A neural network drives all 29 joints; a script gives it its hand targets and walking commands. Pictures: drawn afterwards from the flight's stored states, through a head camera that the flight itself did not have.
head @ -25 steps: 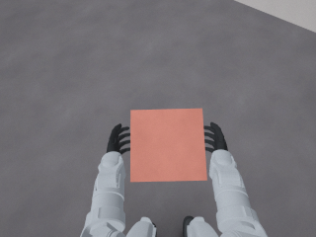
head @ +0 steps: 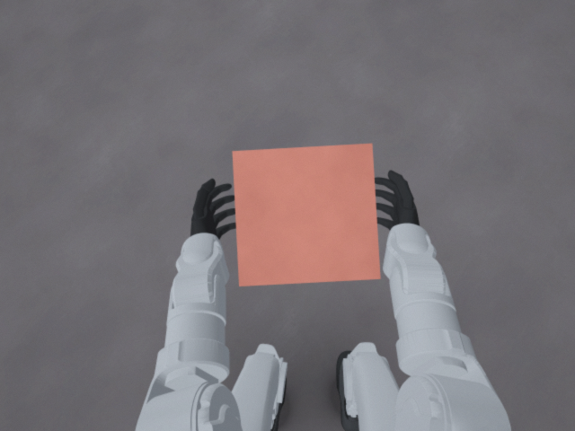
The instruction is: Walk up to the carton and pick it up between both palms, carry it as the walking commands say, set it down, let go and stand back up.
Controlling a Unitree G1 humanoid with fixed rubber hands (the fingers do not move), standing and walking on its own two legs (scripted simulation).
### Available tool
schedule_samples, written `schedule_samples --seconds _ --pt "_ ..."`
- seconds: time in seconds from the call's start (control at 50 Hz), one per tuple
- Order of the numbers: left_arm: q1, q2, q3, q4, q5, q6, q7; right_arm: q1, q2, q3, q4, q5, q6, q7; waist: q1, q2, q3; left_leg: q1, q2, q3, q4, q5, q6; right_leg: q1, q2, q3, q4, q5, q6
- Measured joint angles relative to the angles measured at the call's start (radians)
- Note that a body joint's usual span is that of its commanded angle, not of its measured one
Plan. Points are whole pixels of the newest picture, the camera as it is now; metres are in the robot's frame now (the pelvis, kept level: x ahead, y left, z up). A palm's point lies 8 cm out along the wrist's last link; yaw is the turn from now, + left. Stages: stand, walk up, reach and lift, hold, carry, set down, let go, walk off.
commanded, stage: set down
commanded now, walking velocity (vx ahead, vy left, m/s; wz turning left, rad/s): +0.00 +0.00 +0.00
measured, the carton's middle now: (302, 217) +0.45 +0.03 -0.15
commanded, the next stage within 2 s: none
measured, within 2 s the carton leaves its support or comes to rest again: neither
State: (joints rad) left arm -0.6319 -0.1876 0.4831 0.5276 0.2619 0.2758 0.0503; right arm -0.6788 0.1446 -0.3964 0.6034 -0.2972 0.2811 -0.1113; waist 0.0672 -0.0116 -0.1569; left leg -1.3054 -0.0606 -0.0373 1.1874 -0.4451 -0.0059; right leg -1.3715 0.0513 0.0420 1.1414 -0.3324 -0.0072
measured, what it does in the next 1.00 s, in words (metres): lowers itself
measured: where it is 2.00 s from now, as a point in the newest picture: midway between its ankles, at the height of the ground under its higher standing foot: (309, 412)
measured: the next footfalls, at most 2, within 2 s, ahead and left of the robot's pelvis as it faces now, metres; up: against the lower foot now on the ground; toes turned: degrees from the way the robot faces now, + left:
none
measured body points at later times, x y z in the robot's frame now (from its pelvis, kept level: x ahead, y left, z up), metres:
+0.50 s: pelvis -0.01 +0.00 -0.08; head +0.21 -0.01 +0.31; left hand +0.42 +0.17 -0.15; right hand +0.45 -0.11 -0.16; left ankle +0.04 +0.12 -0.62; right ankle +0.09 -0.11 -0.62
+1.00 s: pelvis -0.03 -0.01 -0.15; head +0.24 -0.01 +0.21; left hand +0.44 +0.18 -0.24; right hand +0.47 -0.10 -0.24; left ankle +0.04 +0.12 -0.62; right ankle +0.09 -0.11 -0.62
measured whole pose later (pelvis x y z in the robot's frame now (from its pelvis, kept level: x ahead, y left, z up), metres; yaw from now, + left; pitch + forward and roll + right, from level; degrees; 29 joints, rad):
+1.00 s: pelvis -0.03 -0.01 -0.15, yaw +1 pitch +42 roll +2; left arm -0.98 -0.06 0.51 0.67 0.21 0.30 0.10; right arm -1.05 0.03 -0.39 0.77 -0.24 0.29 -0.20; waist 0.07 -0.03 -0.11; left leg -1.91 -0.07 -0.01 1.76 -0.59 -0.03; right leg -1.99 0.07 0.03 1.71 -0.44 -0.01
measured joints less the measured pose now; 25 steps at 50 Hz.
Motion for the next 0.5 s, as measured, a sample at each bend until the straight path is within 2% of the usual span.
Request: schedule_samples --seconds 0.5 --pt "-0.148 0.067 -0.001 0.098 -0.049 -0.015 0.040 -0.155 -0.053 0.021 0.101 0.040 -0.014 -0.070 0.009 -0.011 -0.040 -0.338 -0.004 0.012 0.314 -0.100 -0.013 -0.352 0.012 -0.006 0.315 -0.086 -0.003"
